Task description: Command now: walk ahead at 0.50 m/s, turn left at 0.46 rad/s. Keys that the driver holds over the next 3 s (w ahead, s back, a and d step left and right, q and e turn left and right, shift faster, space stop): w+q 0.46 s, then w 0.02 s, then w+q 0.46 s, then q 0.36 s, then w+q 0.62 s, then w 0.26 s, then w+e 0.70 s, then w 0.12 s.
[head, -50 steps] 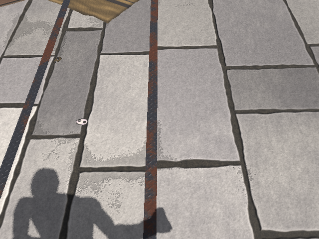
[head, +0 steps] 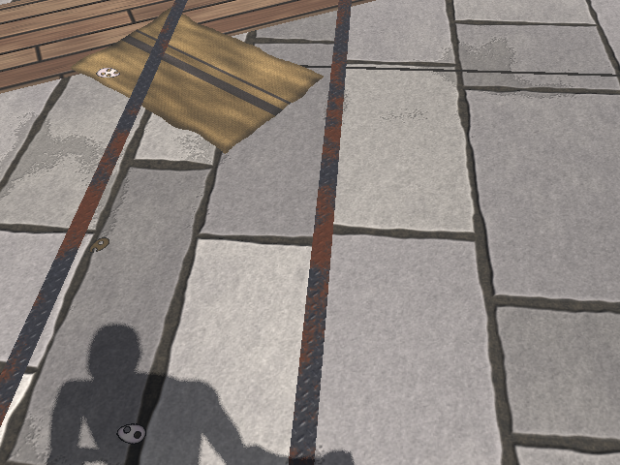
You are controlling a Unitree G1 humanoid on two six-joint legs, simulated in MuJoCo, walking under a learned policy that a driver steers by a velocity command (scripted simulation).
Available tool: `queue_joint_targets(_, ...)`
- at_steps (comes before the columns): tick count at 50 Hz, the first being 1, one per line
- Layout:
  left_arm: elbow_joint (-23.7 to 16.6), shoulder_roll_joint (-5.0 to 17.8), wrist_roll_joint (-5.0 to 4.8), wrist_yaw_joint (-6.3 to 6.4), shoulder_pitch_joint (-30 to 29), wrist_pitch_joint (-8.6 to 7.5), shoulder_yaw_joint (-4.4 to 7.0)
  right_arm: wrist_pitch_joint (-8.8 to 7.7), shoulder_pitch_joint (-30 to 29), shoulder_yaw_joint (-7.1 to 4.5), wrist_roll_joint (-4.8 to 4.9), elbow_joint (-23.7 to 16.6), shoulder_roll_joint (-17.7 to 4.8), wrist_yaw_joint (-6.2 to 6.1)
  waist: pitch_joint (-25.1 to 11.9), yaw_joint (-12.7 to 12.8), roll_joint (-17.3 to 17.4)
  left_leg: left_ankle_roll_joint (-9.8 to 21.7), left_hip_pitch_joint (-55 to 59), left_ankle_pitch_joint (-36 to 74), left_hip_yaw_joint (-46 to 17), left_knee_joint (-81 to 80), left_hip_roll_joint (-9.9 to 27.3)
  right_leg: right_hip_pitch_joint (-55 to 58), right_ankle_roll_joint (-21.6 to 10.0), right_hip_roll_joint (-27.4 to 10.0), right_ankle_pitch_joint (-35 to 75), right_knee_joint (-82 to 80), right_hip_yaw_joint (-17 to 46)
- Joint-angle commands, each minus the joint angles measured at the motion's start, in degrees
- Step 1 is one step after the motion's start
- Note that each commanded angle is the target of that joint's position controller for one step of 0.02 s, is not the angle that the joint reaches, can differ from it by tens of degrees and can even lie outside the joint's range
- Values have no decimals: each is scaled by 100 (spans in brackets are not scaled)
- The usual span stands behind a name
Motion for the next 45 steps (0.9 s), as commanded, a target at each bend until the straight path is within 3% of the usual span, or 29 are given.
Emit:
queue_joint_targets(1,-274,722,26,60,-349,-134,184,43,154,-63,-39,-353,-140,14,65,-209,-652,-65,-427,800,-342,-390,289,109,-900,-1656,1124,-1229,806)
queue_joint_targets(6,-98,968,-33,153,-83,-34,256,-31,-807,19,-58,-678,19,211,303,138,-503,21,-281,1826,156,-1962,172,454,-716,-1579,1237,-1233,15)
queue_joint_targets(9,41,1095,-121,160,174,80,312,-23,-1270,31,-47,-943,-11,297,454,294,-492,157,-477,1493,339,-2431,115,1085,-651,-1769,1370,-1041,-133)
queue_joint_targets(11,98,1186,-183,164,220,170,349,-13,-1386,4,-46,-1093,-86,350,451,253,-563,309,-437,988,522,-2602,-7,1463,-554,-1876,1990,-710,-239)
queue_joint_targets(13,72,1353,-227,190,96,249,392,14,-1084,-98,-49,-1133,-269,366,114,-22,-767,531,262,384,872,-2632,-380,1617,-415,-1861,3887,91,-412)
queue_joint_targets(14,53,1400,-248,202,7,302,399,24,-496,-213,-30,-1017,-452,354,-233,-383,-787,684,1058,285,1042,-2762,-658,1516,-315,-1754,4660,964,-540)
queue_joint_targets(15,28,1317,-255,217,-30,324,353,35,463,-413,-14,-758,-795,288,-738,-876,-640,903,2507,648,1033,-3127,-932,940,-106,-1500,4499,2249,-695)
queue_joint_targets(16,-114,948,-53,219,107,268,210,92,1214,-609,-4,-608,-1407,152,-1249,-1037,310,1306,4215,900,-619,-3229,85,-687,205,-1175,1925,4174,-712)
queue_joint_targets(17,-459,345,-7,167,372,66,13,14,800,-607,-8,-815,-1810,164,-1874,-381,1352,2479,5641,-238,-4104,-4277,1319,-2941,517,134,-2384,6009,299)
queue_joint_targets(18,-525,884,-233,78,-246,-156,100,-64,953,-451,-52,-880,-1289,222,-2032,-829,494,2308,5701,-445,-4262,-4771,1397,-3551,369,-106,-2252,6284,1332)
queue_joint_targets(19,-646,943,-375,40,-578,-246,108,-134,817,-370,-79,-829,-980,225,-1315,-777,336,2065,5184,-107,-3375,-4705,1214,-3853,220,-346,-1802,6058,1257)
queue_joint_targets(20,-586,875,-268,80,-575,-274,94,-172,452,-310,-55,-865,-796,227,-812,-490,-181,1829,4285,509,-2644,-4668,930,-3575,175,-616,-1352,5489,1256)
queue_joint_targets(21,-522,953,-103,123,-566,-244,148,-179,79,-247,-74,-944,-579,201,-612,-280,-185,1681,3579,1065,-2142,-4712,720,-3139,201,-787,-1096,4973,1258)
queue_joint_targets(22,-493,975,-61,112,-459,-169,177,-175,-127,-203,-133,-1057,-495,172,-495,-108,-104,1649,3098,1420,-1907,-4847,581,-2772,233,-862,-920,4766,1276)
queue_joint_targets(25,-530,758,0,106,-441,5,140,-215,-76,-239,-121,-1065,-640,84,-389,-4,-130,1704,2489,2188,-1438,-5075,431,-2504,470,-798,-490,4049,1113)
queue_joint_targets(30,-838,501,-28,57,-1491,2,14,-164,303,-283,-54,-937,-777,-47,-94,-377,102,1314,2138,1486,-986,-5053,2,-2219,626,-409,1253,1912,1035)
queue_joint_targets(34,-1021,655,-124,-42,-1935,-79,42,-112,643,-294,-8,-802,-780,-63,-21,-542,217,1200,2423,957,-1441,-4729,190,-1950,535,-208,1417,1149,1157)
queue_joint_targets(37,-1018,860,-136,-86,-1715,-161,128,-62,626,-304,-24,-805,-761,-98,-75,-362,411,1068,2798,987,-1929,-4226,353,-1610,339,-165,761,891,1222)
queue_joint_targets(38,-936,902,-134,-77,-1389,-190,169,-41,541,-294,-27,-834,-717,-100,-163,-168,483,984,2790,1139,-1978,-3978,277,-1182,233,-125,660,718,1130)
queue_joint_targets(39,-804,1044,-87,-44,-852,-218,253,-40,489,-233,-47,-883,-548,-90,-483,103,432,817,2633,1423,-1838,-3395,-8,-315,68,-200,678,585,1117)
queue_joint_targets(40,-729,1339,13,4,-20,-234,336,-57,460,-106,-125,-1004,-229,-67,-1245,469,-74,595,1989,873,-1409,-1894,-363,1109,-287,-1074,429,701,1921)
queue_joint_targets(41,-531,1788,77,-5,565,-156,452,-111,1234,-6,36,-1167,115,-74,-2000,176,-1986,182,-88,-1589,-660,34,-1169,3035,-1198,-2362,-854,220,4502)
queue_joint_targets(42,-565,1309,-65,-40,513,-128,343,-121,1257,-78,90,-1052,-433,-89,-1738,251,-1787,112,-906,-1855,-801,919,-760,2958,-1200,-2542,-2115,-144,5279)
queue_joint_targets(43,-639,944,-88,-14,265,-89,241,-90,694,-175,62,-1089,-779,-84,-1012,390,-1208,81,-1116,-1324,-737,1171,-542,2302,-955,-2312,-2103,-237,4428)
queue_joint_targets(44,-673,837,-39,1,-31,-42,187,-58,367,-183,-2,-1153,-764,-92,-599,307,-803,51,-951,-899,-535,1105,-338,1606,-804,-2082,-1388,-292,3651)
queue_joint_targets(45,-632,712,-13,9,-223,-13,145,-53,160,-197,-65,-1221,-698,-72,-271,208,-720,41,-814,-615,-513,844,-184,1036,-766,-1863,-742,-419,3099)
Next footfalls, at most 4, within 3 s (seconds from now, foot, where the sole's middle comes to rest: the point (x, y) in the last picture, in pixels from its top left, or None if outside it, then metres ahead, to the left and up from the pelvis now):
0.30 left None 0.31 0.17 -0.78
0.80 right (312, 400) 0.64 0.06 -0.78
1.26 left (171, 390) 0.66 0.39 -0.78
1.70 right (225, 312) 0.87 0.29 -0.78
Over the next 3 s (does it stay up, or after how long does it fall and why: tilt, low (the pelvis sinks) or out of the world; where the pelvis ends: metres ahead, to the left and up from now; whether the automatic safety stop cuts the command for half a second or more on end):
stays up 1.00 0.90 0.00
